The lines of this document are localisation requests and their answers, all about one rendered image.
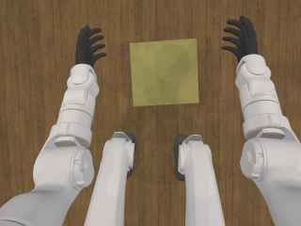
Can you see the left robot upper arm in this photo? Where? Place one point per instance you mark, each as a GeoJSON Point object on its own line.
{"type": "Point", "coordinates": [59, 174]}

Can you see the carton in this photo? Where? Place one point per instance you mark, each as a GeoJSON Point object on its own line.
{"type": "Point", "coordinates": [164, 72]}

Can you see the robot left shin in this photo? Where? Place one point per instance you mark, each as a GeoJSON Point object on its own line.
{"type": "Point", "coordinates": [116, 134]}

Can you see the right robot upper arm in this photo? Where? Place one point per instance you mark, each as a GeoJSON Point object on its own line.
{"type": "Point", "coordinates": [275, 167]}

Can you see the right robot forearm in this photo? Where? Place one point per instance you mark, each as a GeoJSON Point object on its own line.
{"type": "Point", "coordinates": [259, 102]}

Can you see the left robot forearm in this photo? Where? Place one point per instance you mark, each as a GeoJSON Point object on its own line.
{"type": "Point", "coordinates": [76, 112]}

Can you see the right robot hand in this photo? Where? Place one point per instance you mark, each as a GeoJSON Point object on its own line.
{"type": "Point", "coordinates": [247, 38]}

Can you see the robot left foot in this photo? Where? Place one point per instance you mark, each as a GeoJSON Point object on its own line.
{"type": "Point", "coordinates": [133, 139]}

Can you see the left robot hand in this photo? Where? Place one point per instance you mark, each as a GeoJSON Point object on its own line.
{"type": "Point", "coordinates": [84, 52]}

